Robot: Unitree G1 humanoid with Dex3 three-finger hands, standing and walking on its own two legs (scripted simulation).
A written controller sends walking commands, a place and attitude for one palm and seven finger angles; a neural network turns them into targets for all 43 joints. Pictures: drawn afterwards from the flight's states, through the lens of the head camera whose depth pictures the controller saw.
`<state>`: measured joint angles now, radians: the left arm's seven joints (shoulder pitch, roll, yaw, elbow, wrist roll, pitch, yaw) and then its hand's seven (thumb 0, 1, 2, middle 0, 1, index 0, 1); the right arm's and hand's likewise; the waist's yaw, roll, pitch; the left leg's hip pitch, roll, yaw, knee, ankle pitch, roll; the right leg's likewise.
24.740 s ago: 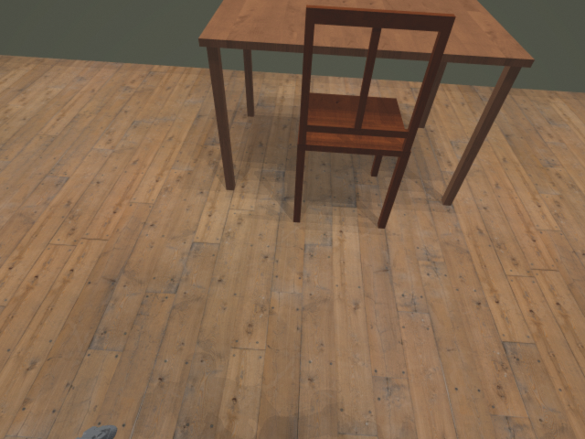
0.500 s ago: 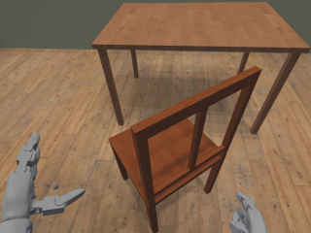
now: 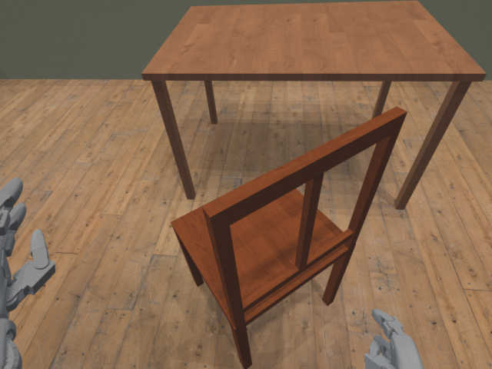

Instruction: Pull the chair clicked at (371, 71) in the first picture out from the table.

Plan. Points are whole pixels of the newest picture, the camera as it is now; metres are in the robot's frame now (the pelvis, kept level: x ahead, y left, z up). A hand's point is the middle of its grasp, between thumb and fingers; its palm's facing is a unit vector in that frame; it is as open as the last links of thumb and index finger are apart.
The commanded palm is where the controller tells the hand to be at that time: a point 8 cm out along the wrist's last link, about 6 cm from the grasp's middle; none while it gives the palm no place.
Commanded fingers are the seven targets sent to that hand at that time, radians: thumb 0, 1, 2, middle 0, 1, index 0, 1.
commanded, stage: draw the hand back to the body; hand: left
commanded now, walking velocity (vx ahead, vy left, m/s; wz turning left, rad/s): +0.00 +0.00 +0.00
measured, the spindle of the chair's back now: (306, 226) +0.43 -0.07 -0.07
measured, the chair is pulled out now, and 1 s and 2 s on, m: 0.51 0.51 0.51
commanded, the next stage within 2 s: step back with the hand held close in 0.20 s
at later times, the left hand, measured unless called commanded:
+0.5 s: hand (53, 259) +0.19 +0.26 +0.17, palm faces +0.42 -0.76 -0.50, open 7.4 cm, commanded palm +0.13 +0.29 +0.17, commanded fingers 0.00 0.90 0.90 -0.20 -0.30 -0.20 -0.30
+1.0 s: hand out of the picture +0.10 +0.27 +0.16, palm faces +0.46 -0.75 -0.47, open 7.4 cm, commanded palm +0.04 +0.31 +0.17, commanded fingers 0.00 0.90 0.90 -0.20 -0.30 -0.20 -0.30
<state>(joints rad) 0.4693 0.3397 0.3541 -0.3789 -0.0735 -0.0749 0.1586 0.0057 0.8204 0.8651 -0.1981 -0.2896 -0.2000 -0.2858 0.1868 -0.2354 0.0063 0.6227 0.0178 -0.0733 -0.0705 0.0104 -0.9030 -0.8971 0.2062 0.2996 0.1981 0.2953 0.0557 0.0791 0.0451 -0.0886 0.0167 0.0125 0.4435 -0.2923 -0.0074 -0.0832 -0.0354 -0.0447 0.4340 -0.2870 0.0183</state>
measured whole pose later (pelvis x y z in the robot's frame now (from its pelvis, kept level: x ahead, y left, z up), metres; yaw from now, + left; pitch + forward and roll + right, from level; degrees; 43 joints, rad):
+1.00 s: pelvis -0.09 +0.01 -0.01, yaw +0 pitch +0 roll -1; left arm 0.56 0.39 0.41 -0.54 -0.04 -0.16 0.19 0.01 0.88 0.90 -0.21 -0.31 -0.22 -0.30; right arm 0.20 -0.22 0.00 0.56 0.01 -0.07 -0.07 0.01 -0.90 -0.90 0.21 0.30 0.20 0.30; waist 0.02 0.03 0.04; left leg -0.40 0.02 -0.01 0.65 -0.35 0.00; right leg -0.34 -0.03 -0.06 0.52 -0.18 0.01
